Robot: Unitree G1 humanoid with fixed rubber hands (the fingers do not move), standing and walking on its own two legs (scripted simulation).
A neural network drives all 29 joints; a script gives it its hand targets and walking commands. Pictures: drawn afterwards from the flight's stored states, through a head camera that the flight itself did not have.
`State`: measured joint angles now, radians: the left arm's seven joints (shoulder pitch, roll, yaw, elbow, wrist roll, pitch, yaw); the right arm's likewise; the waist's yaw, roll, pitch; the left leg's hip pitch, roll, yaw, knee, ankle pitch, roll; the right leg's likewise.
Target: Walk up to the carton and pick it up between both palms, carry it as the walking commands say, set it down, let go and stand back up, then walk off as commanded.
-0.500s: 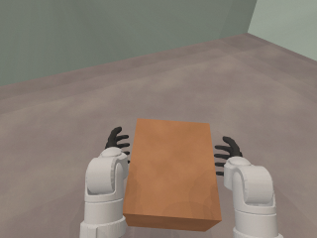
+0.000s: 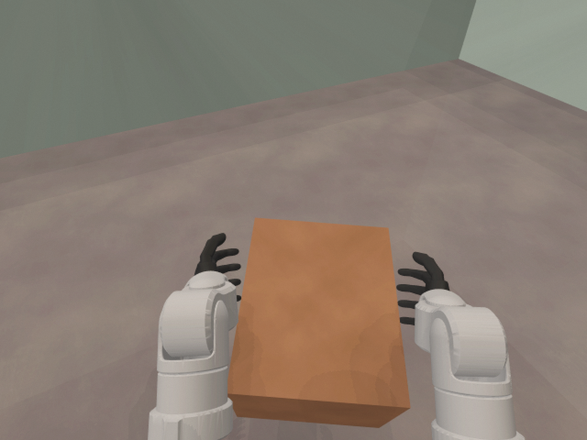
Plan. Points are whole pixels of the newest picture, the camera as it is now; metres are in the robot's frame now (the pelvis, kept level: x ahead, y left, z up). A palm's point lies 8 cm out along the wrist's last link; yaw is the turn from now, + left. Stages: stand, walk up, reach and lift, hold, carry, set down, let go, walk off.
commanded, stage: carry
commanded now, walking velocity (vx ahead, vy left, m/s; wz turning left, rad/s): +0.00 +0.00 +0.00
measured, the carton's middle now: (315, 319) +0.31 +0.02 +0.01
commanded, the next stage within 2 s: hold in 0.08 s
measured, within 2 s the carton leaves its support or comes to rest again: neither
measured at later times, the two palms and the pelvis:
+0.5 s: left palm (223, 280) +0.32 +0.15 +0.07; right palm (418, 314) +0.31 -0.13 +0.04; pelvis +0.01 +0.00 +0.00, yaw +1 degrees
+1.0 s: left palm (214, 286) +0.32 +0.16 +0.06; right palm (411, 313) +0.31 -0.11 +0.04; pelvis +0.02 +0.02 +0.01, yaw +2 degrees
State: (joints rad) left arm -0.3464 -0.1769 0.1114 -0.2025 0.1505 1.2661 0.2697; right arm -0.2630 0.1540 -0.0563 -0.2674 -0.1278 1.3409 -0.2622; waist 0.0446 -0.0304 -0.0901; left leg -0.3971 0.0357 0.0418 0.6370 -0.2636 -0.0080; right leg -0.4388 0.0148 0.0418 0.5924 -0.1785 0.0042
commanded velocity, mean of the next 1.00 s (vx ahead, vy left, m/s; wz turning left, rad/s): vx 0.00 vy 0.00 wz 0.00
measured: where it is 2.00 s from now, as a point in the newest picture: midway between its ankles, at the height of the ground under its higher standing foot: outside the picture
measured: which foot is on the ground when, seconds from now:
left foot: down 0.00-1.00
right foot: down 0.00-1.00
